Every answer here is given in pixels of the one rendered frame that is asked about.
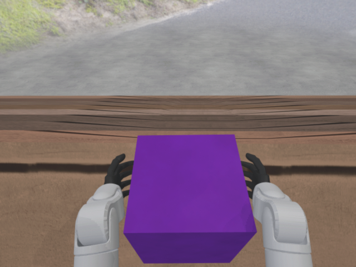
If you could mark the right robot hand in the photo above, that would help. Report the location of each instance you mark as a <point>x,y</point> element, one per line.
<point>259,174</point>

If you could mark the carton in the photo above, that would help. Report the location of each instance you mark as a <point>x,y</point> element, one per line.
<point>188,200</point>

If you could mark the robot right forearm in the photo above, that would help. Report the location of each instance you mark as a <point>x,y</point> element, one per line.
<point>285,228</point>

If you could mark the left robot hand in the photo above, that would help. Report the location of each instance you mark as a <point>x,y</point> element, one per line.
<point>114,176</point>

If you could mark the robot left forearm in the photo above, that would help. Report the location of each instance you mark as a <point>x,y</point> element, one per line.
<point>97,228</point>

